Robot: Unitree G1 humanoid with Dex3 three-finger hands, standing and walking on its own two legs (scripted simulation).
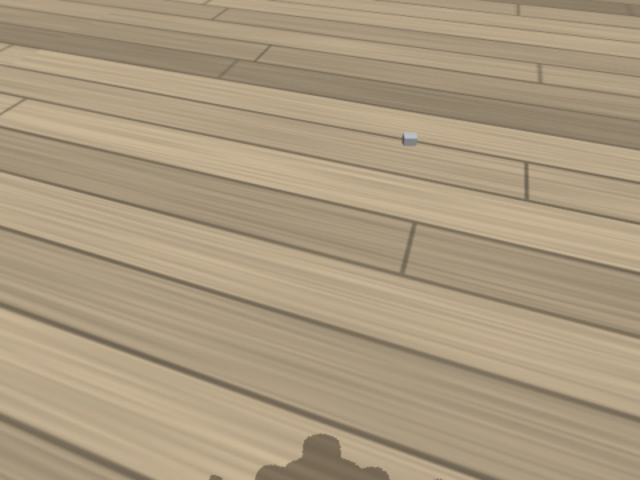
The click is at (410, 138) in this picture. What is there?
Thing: small box
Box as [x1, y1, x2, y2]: [402, 133, 417, 145]
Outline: 403,133 403,145 416,144 417,138 415,133
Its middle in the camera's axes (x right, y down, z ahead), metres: +0.49 -0.54 +2.14
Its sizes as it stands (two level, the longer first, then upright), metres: 0.070 0.058 0.047
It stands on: the floor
